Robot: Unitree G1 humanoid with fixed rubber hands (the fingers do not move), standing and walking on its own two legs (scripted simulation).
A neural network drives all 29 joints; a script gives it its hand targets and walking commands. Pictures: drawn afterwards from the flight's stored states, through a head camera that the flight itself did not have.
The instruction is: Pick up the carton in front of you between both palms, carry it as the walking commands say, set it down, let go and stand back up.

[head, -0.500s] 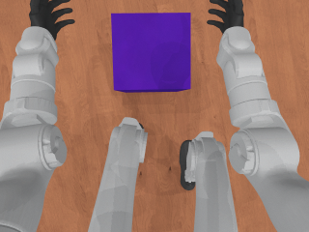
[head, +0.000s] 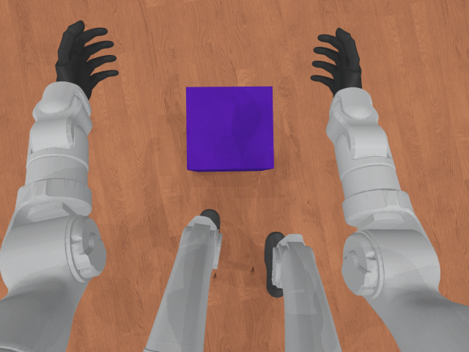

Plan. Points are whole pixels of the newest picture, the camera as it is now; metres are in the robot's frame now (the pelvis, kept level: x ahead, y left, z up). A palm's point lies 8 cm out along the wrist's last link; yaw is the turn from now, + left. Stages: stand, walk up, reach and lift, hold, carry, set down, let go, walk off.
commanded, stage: let go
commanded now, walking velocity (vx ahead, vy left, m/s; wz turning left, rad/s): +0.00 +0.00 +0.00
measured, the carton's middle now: (229, 135) +0.47 +0.08 -0.49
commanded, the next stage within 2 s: stand in 1.34 s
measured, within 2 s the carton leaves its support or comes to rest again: neither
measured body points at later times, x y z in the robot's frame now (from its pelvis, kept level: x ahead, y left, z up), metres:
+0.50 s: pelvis +0.06 +0.02 +0.11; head +0.26 +0.04 +0.51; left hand +0.36 +0.30 +0.01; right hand +0.41 -0.14 +0.00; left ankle +0.10 +0.11 -0.58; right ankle +0.06 -0.13 -0.58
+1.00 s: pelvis +0.10 -0.03 +0.16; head +0.12 -0.03 +0.61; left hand +0.26 +0.21 +0.08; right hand +0.28 -0.26 +0.09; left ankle +0.10 +0.11 -0.58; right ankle +0.06 -0.13 -0.58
